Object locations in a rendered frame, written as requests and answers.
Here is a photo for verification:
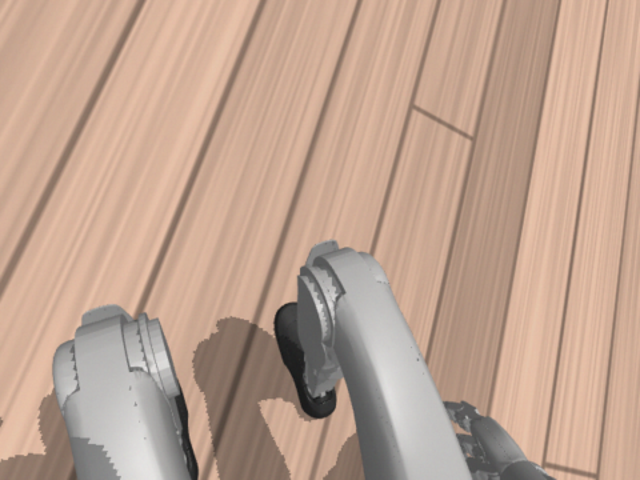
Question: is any right robot foot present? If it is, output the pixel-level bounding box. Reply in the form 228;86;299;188
274;302;336;419

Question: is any left robot foot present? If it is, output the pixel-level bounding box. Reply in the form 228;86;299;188
175;379;199;480

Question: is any right robot hand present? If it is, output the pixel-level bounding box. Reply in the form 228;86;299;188
443;401;528;480

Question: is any right robot arm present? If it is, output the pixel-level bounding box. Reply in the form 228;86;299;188
500;461;556;480

